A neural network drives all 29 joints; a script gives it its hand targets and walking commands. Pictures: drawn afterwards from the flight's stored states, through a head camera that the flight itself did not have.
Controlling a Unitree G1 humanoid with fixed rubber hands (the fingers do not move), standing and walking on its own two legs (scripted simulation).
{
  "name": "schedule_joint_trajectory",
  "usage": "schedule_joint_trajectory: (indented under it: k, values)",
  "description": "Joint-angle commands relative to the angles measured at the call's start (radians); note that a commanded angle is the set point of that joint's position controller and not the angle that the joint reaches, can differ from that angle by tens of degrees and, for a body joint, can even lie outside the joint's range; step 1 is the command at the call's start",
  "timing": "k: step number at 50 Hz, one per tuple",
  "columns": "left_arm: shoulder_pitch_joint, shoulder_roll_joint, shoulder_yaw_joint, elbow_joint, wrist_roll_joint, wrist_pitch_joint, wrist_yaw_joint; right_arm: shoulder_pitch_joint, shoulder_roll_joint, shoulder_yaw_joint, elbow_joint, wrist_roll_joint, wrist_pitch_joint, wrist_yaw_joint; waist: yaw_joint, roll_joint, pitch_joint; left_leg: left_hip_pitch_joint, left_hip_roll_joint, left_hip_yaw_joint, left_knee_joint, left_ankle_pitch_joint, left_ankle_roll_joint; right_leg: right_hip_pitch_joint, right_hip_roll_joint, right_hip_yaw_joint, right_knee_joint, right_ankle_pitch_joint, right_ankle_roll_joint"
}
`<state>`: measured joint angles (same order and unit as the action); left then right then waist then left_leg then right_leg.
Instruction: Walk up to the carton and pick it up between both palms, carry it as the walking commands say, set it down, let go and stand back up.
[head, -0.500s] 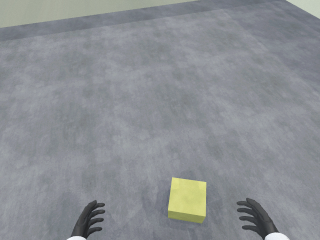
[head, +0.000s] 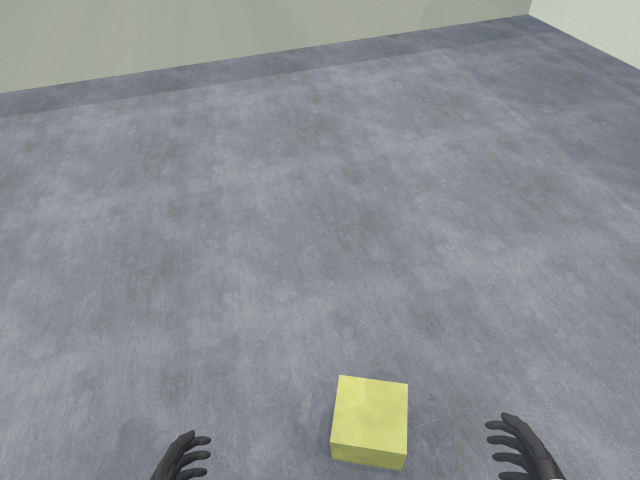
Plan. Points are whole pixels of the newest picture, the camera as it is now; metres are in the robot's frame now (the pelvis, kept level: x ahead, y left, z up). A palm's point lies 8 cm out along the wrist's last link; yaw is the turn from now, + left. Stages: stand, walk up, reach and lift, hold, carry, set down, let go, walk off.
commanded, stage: stand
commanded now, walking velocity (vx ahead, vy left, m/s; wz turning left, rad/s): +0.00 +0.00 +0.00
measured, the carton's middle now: (369, 422) +0.44 -0.07 -0.69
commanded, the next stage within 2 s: none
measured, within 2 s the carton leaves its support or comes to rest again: neither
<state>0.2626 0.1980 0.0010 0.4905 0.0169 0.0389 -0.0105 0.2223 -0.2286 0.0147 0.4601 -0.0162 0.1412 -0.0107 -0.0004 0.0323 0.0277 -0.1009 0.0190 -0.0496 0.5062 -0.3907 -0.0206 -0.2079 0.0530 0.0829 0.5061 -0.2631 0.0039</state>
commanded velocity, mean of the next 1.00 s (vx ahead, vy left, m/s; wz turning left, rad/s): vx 0.00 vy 0.00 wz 0.00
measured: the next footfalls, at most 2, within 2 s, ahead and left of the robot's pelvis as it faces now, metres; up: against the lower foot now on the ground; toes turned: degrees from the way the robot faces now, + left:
none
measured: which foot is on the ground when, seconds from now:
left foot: down 0.00-1.00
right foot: down 0.00-1.00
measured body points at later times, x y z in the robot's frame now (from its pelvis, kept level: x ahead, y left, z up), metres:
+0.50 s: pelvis +0.06 -0.01 -0.02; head +0.06 -0.01 +0.43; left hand +0.15 +0.23 -0.14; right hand +0.11 -0.28 -0.14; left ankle -0.06 +0.14 -0.73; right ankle +0.01 -0.12 -0.74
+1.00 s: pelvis +0.05 +0.00 -0.02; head +0.07 -0.01 +0.43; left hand +0.13 +0.25 -0.15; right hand +0.03 -0.28 -0.16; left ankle -0.06 +0.14 -0.74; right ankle +0.01 -0.11 -0.74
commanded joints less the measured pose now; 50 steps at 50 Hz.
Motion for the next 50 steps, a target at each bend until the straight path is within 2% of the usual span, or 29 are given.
schedule_joint_trajectory:
  k: [1, 2, 3, 4, 5, 9, 11, 12, 14, 16, 19, 20, 21, 22, 24, 25, 27, 29, 32, 36, 37, 38, 39, 42, 45, 46, 48, 49, 50]
  values:
    - [0.085, 0.198, 0.074, 0.031, 0.019, -0.070, 0.027, 0.070, -0.176, -0.080, 0.016, -0.032, -0.149, -0.020, -0.025, -0.022, 0.042, -0.169, 0.075, -0.041, -0.113, -0.297, 0.051, -0.188, -0.052, 0.039, -0.106, -0.155, 0.046]
    - [0.076, 0.170, 0.067, 0.047, 0.012, -0.075, 0.024, 0.038, -0.154, -0.078, 0.019, -0.039, -0.164, -0.018, -0.007, -0.079, -0.006, -0.122, 0.108, -0.079, -0.131, -0.278, 0.058, -0.253, -0.039, 0.031, -0.085, -0.111, 0.038]
    - [0.047, 0.109, 0.053, 0.039, -0.006, -0.087, 0.018, 0.040, -0.212, -0.081, 0.030, -0.040, -0.180, -0.021, -0.004, 0.048, -0.015, -0.142, 0.128, -0.094, -0.129, -0.223, 0.057, -0.227, -0.028, -0.002, -0.033, -0.034, 0.027]
    - [0.000, 0.144, 0.053, 0.042, 0.004, -0.106, 0.025, 0.041, -0.176, -0.082, 0.050, -0.020, -0.184, -0.024, -0.050, 0.002, -0.006, -0.146, 0.150, -0.089, -0.135, -0.156, 0.072, -0.249, -0.044, -0.007, 0.002, 0.122, 0.014]
    - [0.062, 0.116, 0.043, 0.056, 0.002, -0.114, 0.016, 0.032, -0.177, -0.080, 0.063, -0.025, -0.184, -0.037, -0.004, 0.012, -0.052, -0.133, 0.146, -0.096, -0.131, -0.094, 0.076, -0.245, -0.025, 0.018, 0.016, 0.123, 0.016]
    - [0.119, 0.119, 0.050, 0.137, -0.001, -0.123, 0.006, 0.046, -0.143, -0.075, 0.114, -0.009, -0.194, -0.036, -0.012, -0.153, -0.181, -0.071, 0.066, 0.022, 0.027, 0.059, 0.035, -0.142, -0.064, 0.121, -0.004, 0.373, -0.004]
    - [0.122, 0.165, 0.054, 0.133, -0.004, -0.111, 0.011, 0.079, -0.160, -0.073, 0.137, 0.012, -0.190, -0.028, -0.025, -0.133, -0.171, -0.110, 0.025, 0.038, 0.073, -0.007, 0.018, -0.160, -0.085, 0.205, -0.051, 0.222, -0.029]
    - [0.099, 0.131, 0.048, 0.142, -0.003, -0.111, 0.003, 0.113, -0.160, -0.071, 0.150, 0.006, -0.193, -0.036, -0.042, -0.023, -0.124, -0.126, 0.045, 0.030, 0.014, 0.012, 0.032, -0.198, -0.066, 0.184, 0.019, 0.274, -0.030]
    - [0.144, 0.164, 0.067, 0.175, -0.008, -0.106, 0.016, 0.061, -0.168, -0.077, 0.163, -0.003, -0.195, -0.033, -0.017, 0.017, -0.183, -0.019, 0.074, 0.041, 0.075, 0.242, 0.027, -0.190, -0.043, 0.118, 0.073, 0.493, -0.027]
    - [0.143, 0.188, 0.068, 0.177, 0.006, -0.098, 0.021, 0.142, -0.159, -0.060, 0.179, 0.017, -0.191, -0.039, -0.013, -0.002, -0.147, -0.096, 0.096, 0.035, 0.035, 0.257, 0.032, -0.190, -0.022, 0.093, 0.088, 0.267, -0.015]
    - [0.177, 0.144, 0.050, 0.186, -0.001, -0.096, 0.017, 0.138, -0.199, -0.065, 0.188, 0.007, -0.184, -0.042, 0.001, -0.031, -0.109, -0.086, 0.119, 0.043, 0.061, 0.497, 0.033, -0.251, -0.037, 0.102, 0.172, 0.420, -0.034]
    - [0.270, 0.107, 0.038, 0.219, -0.012, -0.096, 0.024, 0.158, -0.171, -0.055, 0.221, 0.012, -0.178, -0.048, 0.012, 0.077, -0.170, -0.026, 0.115, 0.080, 0.098, 0.615, 0.034, -0.198, -0.029, 0.101, 0.187, 0.443, -0.030]
    - [0.223, 0.123, 0.034, 0.212, -0.003, -0.087, 0.033, 0.148, -0.182, -0.069, 0.211, 0.008, -0.174, -0.057, -0.013, 0.000, -0.151, 0.007, 0.122, 0.056, 0.116, 0.673, 0.034, -0.258, -0.023, 0.097, 0.195, 0.446, -0.041]
    - [0.258, 0.097, 0.029, 0.216, -0.006, -0.086, 0.042, 0.144, -0.197, -0.064, 0.212, 0.001, -0.172, -0.064, 0.023, 0.021, -0.120, -0.062, 0.127, 0.052, 0.072, 0.709, 0.047, -0.224, -0.031, 0.093, 0.198, 0.387, -0.047]
    - [0.148, 0.166, 0.047, 0.185, 0.000, -0.079, 0.047, 0.146, -0.172, -0.062, 0.219, 0.006, -0.161, -0.066, -0.024, 0.034, -0.112, -0.121, 0.104, 0.124, 0.095, 0.604, 0.041, -0.180, -0.024, 0.087, 0.205, 0.497, -0.047]
    - [0.245, 0.163, 0.047, 0.214, -0.007, -0.072, 0.041, 0.179, -0.153, -0.057, 0.237, 0.011, -0.161, -0.067, 0.006, -0.012, -0.197, -0.047, 0.086, 0.108, 0.131, 0.440, 0.039, -0.163, -0.024, 0.130, 0.178, 0.453, -0.052]
    - [0.181, 0.185, 0.050, 0.220, 0.014, -0.073, 0.053, 0.187, -0.174, -0.066, 0.263, 0.007, -0.145, -0.068, -0.034, -0.043, -0.155, -0.078, 0.060, 0.103, 0.163, 0.457, 0.027, -0.152, -0.038, 0.161, 0.174, 0.573, -0.076]
    - [0.137, 0.175, 0.045, 0.182, 0.008, -0.075, 0.046, 0.136, -0.161, -0.066, 0.235, 0.003, -0.144, -0.060, -0.011, -0.107, -0.141, -0.073, 0.075, 0.127, 0.148, 0.448, 0.035, -0.174, -0.025, 0.126, 0.201, 0.609, -0.065]
    - [0.141, 0.153, 0.043, 0.204, 0.012, -0.047, 0.057, 0.119, -0.165, -0.068, 0.251, -0.007, -0.129, -0.062, -0.011, -0.008, -0.052, -0.138, 0.066, 0.123, 0.087, 0.353, 0.046, -0.201, -0.019, 0.152, 0.178, 0.435, -0.073]
    - [0.190, 0.174, 0.036, 0.245, -0.003, -0.041, 0.056, 0.188, -0.150, -0.065, 0.281, 0.015, -0.144, -0.050, -0.019, -0.227, -0.117, -0.116, -0.003, 0.117, 0.090, -0.015, 0.029, -0.132, -0.055, 0.272, 0.040, 0.466, -0.086]
    - [0.164, 0.175, 0.045, 0.244, -0.004, -0.046, 0.066, 0.149, -0.146, -0.065, 0.290, 0.002, -0.150, -0.050, -0.005, -0.133, -0.021, -0.131, 0.008, 0.087, 0.053, 0.080, 0.044, -0.186, -0.066, 0.319, 0.059, 0.485, -0.098]
    - [0.193, 0.125, 0.029, 0.259, -0.001, -0.036, 0.067, 0.202, -0.185, -0.077, 0.306, -0.010, -0.141, -0.063, 0.000, -0.174, -0.044, -0.112, 0.020, 0.088, 0.045, 0.105, 0.041, -0.175, -0.067, 0.287, 0.058, 0.424, -0.086]
    - [0.186, 0.108, 0.030, 0.277, 0.004, -0.021, 0.069, 0.231, -0.156, -0.073, 0.320, 0.000, -0.140, -0.052, -0.021, -0.017, -0.046, -0.022, 0.056, 0.063, -0.011, 0.183, 0.040, -0.240, 0.000, 0.207, 0.107, 0.362, -0.065]
    - [0.189, 0.155, 0.053, 0.263, 0.007, -0.049, 0.057, 0.187, -0.173, -0.073, 0.324, 0.000, -0.131, -0.056, -0.011, 0.144, -0.126, 0.050, 0.165, 0.079, 0.011, 0.527, 0.091, -0.244, 0.000, 0.076, 0.183, 0.169, -0.046]
    - [0.134, 0.106, 0.032, 0.257, 0.008, -0.056, 0.051, 0.177, -0.191, -0.064, 0.347, -0.004, -0.135, -0.061, 0.006, 0.019, -0.161, 0.075, 0.177, 0.057, 0.021, 0.605, 0.106, -0.235, -0.008, 0.057, 0.214, 0.225, -0.040]
    - [0.080, 0.096, 0.023, 0.252, 0.017, -0.049, 0.055, 0.207, -0.154, -0.065, 0.357, 0.012, -0.130, -0.062, -0.041, -0.002, -0.142, 0.036, 0.152, 0.104, 0.042, 0.673, 0.078, -0.211, -0.020, 0.062, 0.210, 0.328, -0.047]
    - [0.129, 0.115, 0.018, 0.279, -0.005, -0.052, 0.066, 0.205, -0.176, -0.064, 0.373, -0.004, -0.133, -0.065, -0.031, 0.001, -0.082, -0.024, 0.143, 0.133, 0.047, 0.562, 0.075, -0.199, -0.043, 0.094, 0.199, 0.375, -0.051]
    - [0.257, 0.069, 0.005, 0.334, 0.003, -0.039, 0.069, 0.226, -0.141, -0.054, 0.396, -0.012, -0.127, -0.059, 0.013, -0.012, -0.110, -0.046, 0.098, 0.147, 0.040, 0.373, 0.050, -0.116, -0.034, 0.136, 0.158, 0.363, -0.052]
    - [0.269, 0.167, 0.028, 0.352, 0.003, -0.032, 0.072, 0.243, -0.140, -0.051, 0.402, 0.000, -0.120, -0.057, -0.004, -0.042, -0.076, -0.095, 0.068, 0.157, 0.068, 0.191, 0.049, -0.124, -0.056, 0.193, 0.102, 0.396, -0.068]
